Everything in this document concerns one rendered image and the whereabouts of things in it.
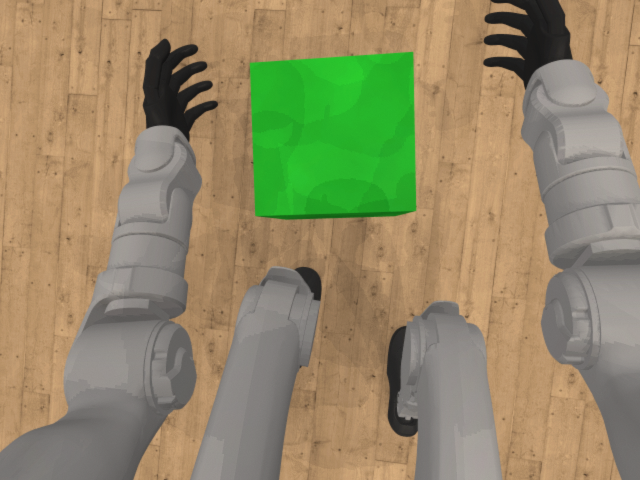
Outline carton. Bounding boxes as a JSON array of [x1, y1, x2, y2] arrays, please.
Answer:
[[250, 52, 416, 220]]

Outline right robot hand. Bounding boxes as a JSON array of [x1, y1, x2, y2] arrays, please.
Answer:
[[483, 0, 573, 90]]

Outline left robot upper arm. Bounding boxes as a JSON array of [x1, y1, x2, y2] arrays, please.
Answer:
[[0, 319, 197, 480]]

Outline robot left shin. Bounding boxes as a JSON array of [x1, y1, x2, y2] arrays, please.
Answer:
[[234, 266, 311, 333]]

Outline right robot upper arm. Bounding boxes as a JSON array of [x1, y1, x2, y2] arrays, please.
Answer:
[[541, 265, 640, 480]]

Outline robot left forearm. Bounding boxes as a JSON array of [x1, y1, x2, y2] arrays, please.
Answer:
[[63, 125, 202, 404]]

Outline left robot hand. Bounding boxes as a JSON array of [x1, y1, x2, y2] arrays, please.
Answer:
[[143, 39, 218, 142]]

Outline robot right forearm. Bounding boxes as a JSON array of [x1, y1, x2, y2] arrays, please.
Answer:
[[521, 59, 640, 270]]

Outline left robot thigh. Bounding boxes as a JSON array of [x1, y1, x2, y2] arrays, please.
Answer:
[[190, 280, 321, 480]]

